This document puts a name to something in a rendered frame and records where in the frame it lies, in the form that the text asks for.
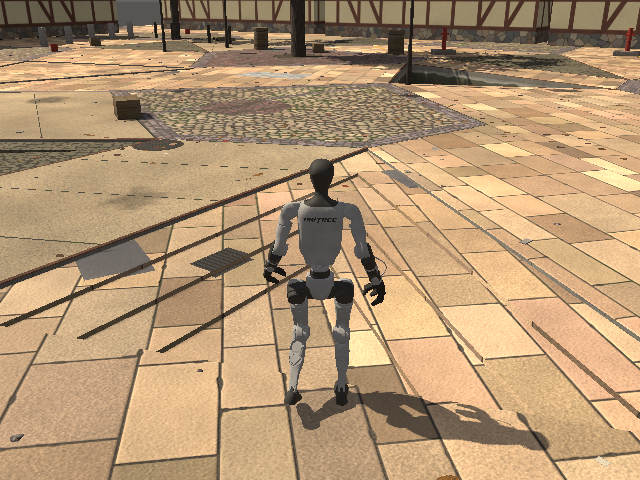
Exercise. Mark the robot right foot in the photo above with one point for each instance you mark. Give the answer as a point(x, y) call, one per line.
point(341, 397)

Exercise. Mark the robot right upper arm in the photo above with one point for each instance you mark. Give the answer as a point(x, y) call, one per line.
point(358, 231)

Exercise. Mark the robot left hand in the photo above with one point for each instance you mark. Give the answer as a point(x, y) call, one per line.
point(269, 278)

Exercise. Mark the robot left forearm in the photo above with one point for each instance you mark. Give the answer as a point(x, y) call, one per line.
point(272, 260)

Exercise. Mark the robot left upper arm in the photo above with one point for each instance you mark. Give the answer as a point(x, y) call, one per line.
point(288, 212)

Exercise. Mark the robot right hand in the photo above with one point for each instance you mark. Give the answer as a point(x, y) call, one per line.
point(377, 289)

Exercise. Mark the left robot thigh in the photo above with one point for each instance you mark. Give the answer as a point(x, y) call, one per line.
point(297, 298)

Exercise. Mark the robot right forearm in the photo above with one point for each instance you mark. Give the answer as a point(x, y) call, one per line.
point(371, 268)

